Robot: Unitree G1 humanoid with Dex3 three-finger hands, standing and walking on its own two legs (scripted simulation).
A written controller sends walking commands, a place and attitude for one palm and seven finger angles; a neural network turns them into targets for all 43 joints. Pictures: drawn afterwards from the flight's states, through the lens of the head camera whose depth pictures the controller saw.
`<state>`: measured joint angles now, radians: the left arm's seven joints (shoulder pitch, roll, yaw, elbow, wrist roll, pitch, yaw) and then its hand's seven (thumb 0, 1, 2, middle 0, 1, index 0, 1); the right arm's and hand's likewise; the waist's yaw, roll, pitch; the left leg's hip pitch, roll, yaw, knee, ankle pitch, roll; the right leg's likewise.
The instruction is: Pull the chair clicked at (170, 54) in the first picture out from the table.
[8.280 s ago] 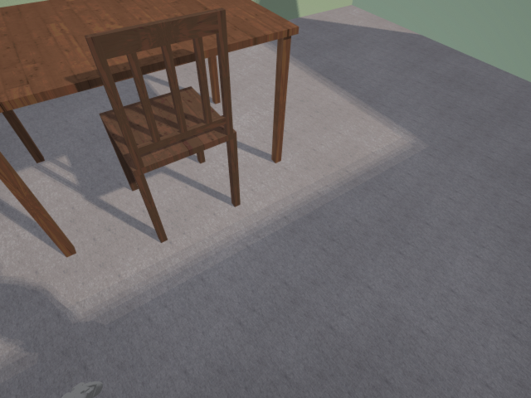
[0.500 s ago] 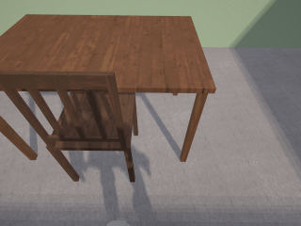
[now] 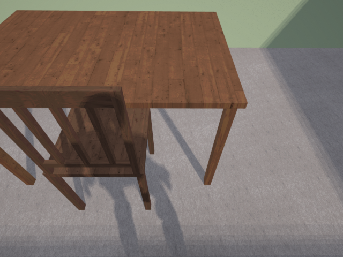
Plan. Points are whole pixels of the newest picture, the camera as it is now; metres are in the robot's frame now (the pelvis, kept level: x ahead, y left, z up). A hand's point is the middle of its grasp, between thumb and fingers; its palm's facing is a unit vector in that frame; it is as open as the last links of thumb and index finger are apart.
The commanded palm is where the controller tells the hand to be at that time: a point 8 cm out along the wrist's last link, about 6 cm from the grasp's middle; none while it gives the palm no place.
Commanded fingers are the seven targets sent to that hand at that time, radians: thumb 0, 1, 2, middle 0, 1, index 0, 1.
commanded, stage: come to a stop and stand still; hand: left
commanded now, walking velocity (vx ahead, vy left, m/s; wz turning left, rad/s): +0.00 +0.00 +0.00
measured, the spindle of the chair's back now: (73, 138) +0.46 +0.37 -0.08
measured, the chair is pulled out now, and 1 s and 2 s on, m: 0.00 0.00 0.00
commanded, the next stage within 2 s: look again from close up in 0.58 s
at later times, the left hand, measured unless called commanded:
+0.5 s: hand out of the picture -0.01 +0.13 -0.17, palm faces +0.07 -0.98 -0.21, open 7.3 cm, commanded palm none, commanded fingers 0.00 0.90 0.90 -0.20 -0.30 -0.20 -0.30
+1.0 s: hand out of the picture -0.03 +0.15 -0.17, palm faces +0.04 -0.98 -0.20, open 7.3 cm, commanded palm none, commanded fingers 0.00 0.90 0.90 -0.20 -0.30 -0.20 -0.30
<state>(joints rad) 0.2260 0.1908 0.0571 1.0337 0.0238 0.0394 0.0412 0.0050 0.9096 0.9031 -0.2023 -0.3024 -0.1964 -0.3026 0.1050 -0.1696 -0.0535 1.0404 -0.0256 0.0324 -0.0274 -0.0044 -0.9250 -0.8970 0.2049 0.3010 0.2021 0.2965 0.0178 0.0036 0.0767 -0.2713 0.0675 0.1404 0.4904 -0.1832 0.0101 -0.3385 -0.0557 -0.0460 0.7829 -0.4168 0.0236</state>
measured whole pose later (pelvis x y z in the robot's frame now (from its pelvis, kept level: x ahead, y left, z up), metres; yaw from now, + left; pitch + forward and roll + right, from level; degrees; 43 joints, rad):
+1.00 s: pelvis -0.04 -0.03 +0.00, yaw +0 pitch -2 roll +1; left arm 0.32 0.14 0.01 1.10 0.02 -0.02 0.04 0.01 0.92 0.90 -0.21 -0.30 -0.20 -0.30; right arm 0.35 -0.13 0.01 1.06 -0.03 -0.01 -0.02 0.01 -0.92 -0.90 0.20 0.30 0.20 0.30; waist 0.00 0.01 -0.02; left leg -0.19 -0.01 0.04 0.49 -0.28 0.01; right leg -0.28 -0.03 -0.07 0.51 -0.20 -0.02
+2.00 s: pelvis -0.02 -0.03 +0.01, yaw +0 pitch -2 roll +1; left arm 0.29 0.14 0.00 1.11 0.02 -0.02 0.03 0.01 0.91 0.90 -0.20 -0.30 -0.20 -0.30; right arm 0.29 -0.14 0.02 1.14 -0.02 -0.02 -0.03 0.01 -0.91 -0.90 0.20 0.30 0.20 0.30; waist 0.00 0.00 0.04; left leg -0.12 0.01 0.04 0.42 -0.27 -0.01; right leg -0.22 -0.01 -0.07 0.45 -0.20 -0.03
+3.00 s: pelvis +0.05 -0.06 +0.00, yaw +4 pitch -1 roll +1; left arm 0.24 0.17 0.04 1.02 0.03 0.02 0.04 0.00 0.92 0.90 -0.21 -0.30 -0.20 -0.30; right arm 0.14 -0.18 -0.03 1.00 -0.02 0.00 -0.02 0.01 -0.93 -0.90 0.20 0.30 0.20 0.30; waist 0.02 -0.03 0.06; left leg -0.24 0.02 0.06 0.52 -0.25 0.00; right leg -0.30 0.00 -0.13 0.57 -0.25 -0.07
